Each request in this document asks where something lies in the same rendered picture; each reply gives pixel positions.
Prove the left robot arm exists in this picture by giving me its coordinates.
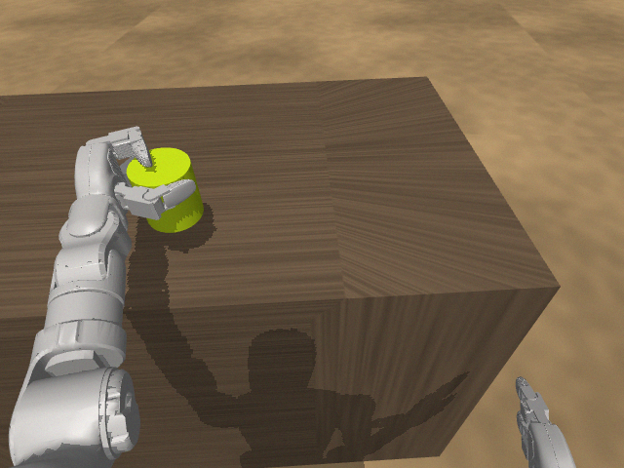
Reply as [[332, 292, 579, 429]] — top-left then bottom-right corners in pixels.
[[9, 194, 140, 468]]

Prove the left robot hand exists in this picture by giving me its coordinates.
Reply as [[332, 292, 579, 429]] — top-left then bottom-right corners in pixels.
[[74, 127, 196, 220]]

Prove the right robot hand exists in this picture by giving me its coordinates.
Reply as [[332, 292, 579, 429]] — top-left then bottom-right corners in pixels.
[[516, 376, 576, 468]]

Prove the can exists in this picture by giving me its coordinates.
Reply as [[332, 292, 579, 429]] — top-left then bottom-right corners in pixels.
[[127, 147, 204, 233]]

